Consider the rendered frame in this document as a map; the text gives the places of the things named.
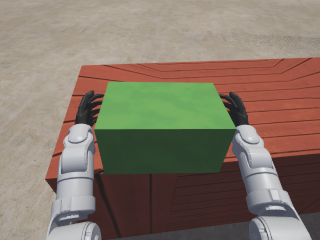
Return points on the robot right upper arm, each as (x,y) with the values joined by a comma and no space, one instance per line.
(277,228)

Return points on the robot left forearm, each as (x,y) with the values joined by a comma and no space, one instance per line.
(74,193)

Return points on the carton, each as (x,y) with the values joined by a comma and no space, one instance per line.
(162,128)

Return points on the pedestal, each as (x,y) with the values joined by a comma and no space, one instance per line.
(282,100)

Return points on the robot left hand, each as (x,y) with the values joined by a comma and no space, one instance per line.
(85,113)

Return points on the robot right hand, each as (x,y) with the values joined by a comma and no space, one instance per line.
(237,109)

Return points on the robot left upper arm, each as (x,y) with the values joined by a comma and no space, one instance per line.
(78,231)

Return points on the robot right forearm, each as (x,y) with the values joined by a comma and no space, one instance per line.
(265,195)

